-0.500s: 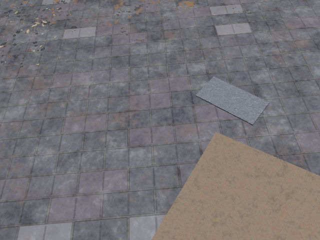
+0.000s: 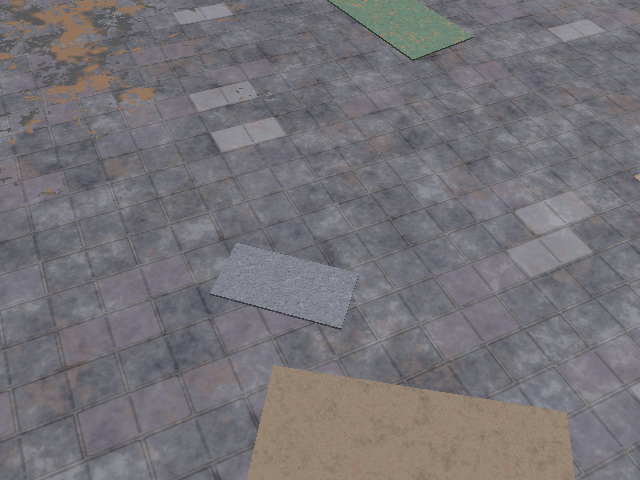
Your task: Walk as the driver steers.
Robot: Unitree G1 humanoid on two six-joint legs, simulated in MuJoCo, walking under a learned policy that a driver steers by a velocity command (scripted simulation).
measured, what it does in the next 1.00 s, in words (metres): walks ahead, turning left: right foot, then left foot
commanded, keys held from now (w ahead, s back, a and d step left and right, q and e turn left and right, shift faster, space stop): w+shift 0.38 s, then w+q+shift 0.62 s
